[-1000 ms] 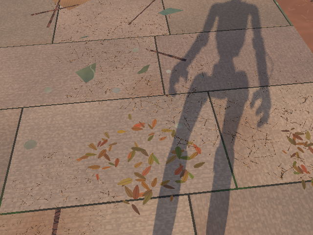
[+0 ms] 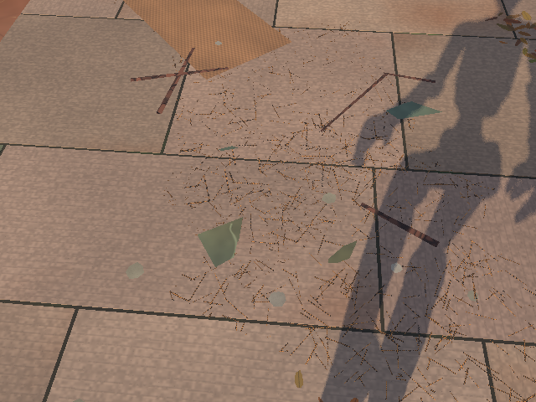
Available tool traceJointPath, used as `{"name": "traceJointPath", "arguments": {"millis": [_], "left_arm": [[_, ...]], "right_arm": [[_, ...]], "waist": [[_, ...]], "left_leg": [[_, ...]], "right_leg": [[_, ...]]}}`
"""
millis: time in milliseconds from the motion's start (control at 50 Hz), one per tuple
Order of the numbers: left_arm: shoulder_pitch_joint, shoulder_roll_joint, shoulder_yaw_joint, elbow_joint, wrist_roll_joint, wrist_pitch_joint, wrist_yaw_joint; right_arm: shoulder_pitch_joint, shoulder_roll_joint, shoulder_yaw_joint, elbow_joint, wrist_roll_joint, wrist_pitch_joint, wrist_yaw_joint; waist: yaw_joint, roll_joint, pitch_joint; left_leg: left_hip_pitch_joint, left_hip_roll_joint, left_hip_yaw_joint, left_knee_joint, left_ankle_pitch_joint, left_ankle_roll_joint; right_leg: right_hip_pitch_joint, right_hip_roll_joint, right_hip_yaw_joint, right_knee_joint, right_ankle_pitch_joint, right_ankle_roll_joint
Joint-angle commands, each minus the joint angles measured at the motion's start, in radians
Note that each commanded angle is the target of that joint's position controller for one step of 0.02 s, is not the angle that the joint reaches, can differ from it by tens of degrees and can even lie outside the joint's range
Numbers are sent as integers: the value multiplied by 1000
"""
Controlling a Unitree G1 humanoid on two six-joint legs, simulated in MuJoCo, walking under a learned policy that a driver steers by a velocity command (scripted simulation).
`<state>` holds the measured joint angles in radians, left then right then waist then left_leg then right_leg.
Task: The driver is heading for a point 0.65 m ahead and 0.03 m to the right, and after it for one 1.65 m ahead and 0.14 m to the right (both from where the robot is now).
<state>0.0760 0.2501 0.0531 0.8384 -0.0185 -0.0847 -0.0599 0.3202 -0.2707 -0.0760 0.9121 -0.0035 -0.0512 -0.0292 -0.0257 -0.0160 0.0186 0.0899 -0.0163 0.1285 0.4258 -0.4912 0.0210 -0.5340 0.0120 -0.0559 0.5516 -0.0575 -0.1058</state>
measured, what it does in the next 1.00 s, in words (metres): walks ahead: left foot, then right foot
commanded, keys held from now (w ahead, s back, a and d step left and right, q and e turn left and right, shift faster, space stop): w+e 0.16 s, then w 0.54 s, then no key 0.30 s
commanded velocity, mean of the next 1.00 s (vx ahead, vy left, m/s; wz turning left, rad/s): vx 0.43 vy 0.00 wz -0.19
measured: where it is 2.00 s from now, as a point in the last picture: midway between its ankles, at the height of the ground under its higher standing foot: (291, 332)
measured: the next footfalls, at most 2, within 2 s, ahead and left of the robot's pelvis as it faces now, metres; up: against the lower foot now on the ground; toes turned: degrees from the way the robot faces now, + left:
left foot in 0.50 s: +0.48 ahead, +0.09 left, +0.00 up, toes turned -11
right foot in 0.96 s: +0.68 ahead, -0.18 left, +0.00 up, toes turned -11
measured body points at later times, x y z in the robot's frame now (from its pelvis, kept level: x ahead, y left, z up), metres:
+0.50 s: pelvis +0.30 +0.01 +0.01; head +0.33 +0.00 +0.46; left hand +0.37 +0.28 -0.12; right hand +0.48 -0.27 -0.07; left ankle +0.44 +0.09 -0.72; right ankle +0.14 -0.08 -0.71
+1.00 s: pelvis +0.54 -0.05 +0.01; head +0.57 -0.06 +0.46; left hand +0.79 +0.14 -0.07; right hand +0.52 -0.33 -0.12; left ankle +0.45 +0.09 -0.70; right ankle +0.64 -0.17 -0.72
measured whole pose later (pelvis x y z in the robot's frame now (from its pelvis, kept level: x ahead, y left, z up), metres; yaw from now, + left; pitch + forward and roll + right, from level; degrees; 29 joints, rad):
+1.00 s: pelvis +0.54 -0.05 +0.01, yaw -11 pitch +3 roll +1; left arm 0.07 0.24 0.03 0.73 0.03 -0.08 -0.02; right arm 0.32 -0.28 -0.04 0.88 0.00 -0.06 -0.01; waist -0.06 -0.01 0.02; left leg -0.16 -0.03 -0.01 0.65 -0.48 0.00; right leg -0.48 0.00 0.00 0.49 -0.03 -0.04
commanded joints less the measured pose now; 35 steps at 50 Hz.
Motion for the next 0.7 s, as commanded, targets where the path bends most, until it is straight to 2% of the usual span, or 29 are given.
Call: {"name": "traceJointPath", "arguments": {"millis": [20,40,60,80,100,120,140,180,220,280,340,400,440,460,480,500,520,540,560,580,600,620,640,660,700], "left_arm": [[343,313,98,-3,-5,1,16],[363,236,74,-2,-6,2,19],[317,192,64,-11,-2,1,25],[249,166,56,-35,0,-2,28],[187,141,47,-52,4,-3,27],[156,124,39,-67,14,-4,31],[140,127,39,-78,13,-2,33],[142,147,43,-86,8,-2,45],[171,170,49,-82,6,-2,58],[220,166,46,-66,-1,4,65],[274,167,42,-46,-1,8,63],[307,171,42,-32,0,18,64],[305,183,46,-30,4,26,68],[285,187,46,-35,4,30,69],[269,169,39,-43,7,31,69],[248,133,22,-70,20,28,68],[387,60,0,-75,5,9,64],[363,114,4,-68,-3,-4,59],[270,173,20,-88,-16,-9,54],[201,166,18,-104,-11,-10,53],[168,154,20,-114,3,-9,54],[178,145,24,-112,11,-3,55],[200,127,22,-108,9,4,55],[215,110,18,-103,10,9,55],[181,94,13,-118,16,14,59]], "right_arm": [[82,-11,22,-117,-26,-32,11],[6,-77,17,-120,7,-74,29],[-79,-123,6,-152,43,-99,40],[-130,-123,10,-167,39,-111,36],[-158,-126,2,-171,13,-111,28],[-146,-132,-6,-177,-1,-101,24],[-129,-124,-8,-182,-7,-88,21],[-110,-98,-3,-184,-10,-67,15],[-163,-74,7,-203,-13,-57,12],[-263,-45,20,-224,-9,-61,19],[-342,-55,21,-246,7,-70,31],[-384,-82,15,-272,8,-81,46],[-350,-99,9,-272,9,-88,52],[-286,-114,1,-257,8,-92,51],[-165,-148,-17,-223,2,-94,47],[9,-203,-32,-199,-11,-95,41],[120,-280,-57,-163,-14,-82,44],[135,-196,-35,-155,11,-75,50],[66,-144,-18,-166,18,-69,47],[0,-130,-10,-181,9,-62,46],[-46,-111,-2,-185,2,-58,49],[-71,-94,6,-188,-6,-61,52],[-81,-94,7,-186,-6,-62,54],[-79,-99,6,-180,-1,-66,55],[-65,-127,-2,-166,3,-68,50]], "waist": [[87,-241,-342],[143,-176,-405],[153,-130,-266],[123,-20,-180],[81,40,-106],[44,25,-91],[21,7,-78],[5,-13,-57],[22,-25,-41],[75,-47,-36],[118,-63,-17],[125,-64,-2],[97,-83,-5],[56,-90,-30],[-3,-77,-111],[-80,-9,-253],[-51,269,-383],[-71,276,-363],[-73,175,-203],[-52,86,-119],[-28,57,-51],[2,74,-33],[20,100,-33],[29,109,-38],[31,96,-29]], "left_leg": [[-674,-43,-63,892,122,-40],[-823,-58,-243,1015,-61,-19],[-912,6,-258,999,14,7],[-886,53,-244,919,93,17],[-828,81,-232,827,132,10],[-750,103,-235,776,151,1],[-716,110,-230,730,154,-12],[-696,122,-201,622,179,-43],[-691,119,-172,483,304,-70],[-620,87,-152,248,549,-72],[-608,64,-150,137,636,-60],[-665,56,-160,74,535,-22],[-636,45,-152,49,452,9],[-548,25,-131,18,439,31],[-368,28,-131,14,471,65],[-98,171,-280,55,511,138],[264,375,-695,2,337,300],[281,408,-869,-102,167,303],[157,377,-743,-118,98,254],[18,336,-627,-141,152,226],[-99,297,-552,-175,236,220],[-173,266,-494,-203,312,210],[-218,247,-455,-226,361,211],[-241,238,-418,-242,414,218],[-257,232,-356,-269,505,228]], "right_leg": [[878,-308,700,-89,-176,-311],[965,-330,883,-231,-289,-313],[878,-305,741,-250,-272,-259],[724,-268,626,-258,-192,-227],[562,-234,543,-276,-76,-210],[463,-208,493,-298,7,-207],[407,-191,468,-317,48,-210],[326,-174,391,-338,131,-207],[281,-148,316,-354,185,-187],[263,-94,234,-343,137,-126],[322,-126,267,-329,49,-115],[460,-186,329,-259,76,-106],[519,-214,355,-211,164,-90],[524,-199,342,-151,290,-75],[497,-149,301,-19,411,-51],[353,-87,245,237,282,-15],[-26,70,149,602,-190,62],[-187,53,217,707,-517,62],[-261,-4,215,754,-447,56],[-248,-54,171,723,-360,56],[-228,-83,152,653,-304,61],[-177,-112,150,604,-266,65],[-137,-120,141,572,-248,73],[-121,-125,130,543,-237,81],[-142,-135,115,461,-171,103]]}}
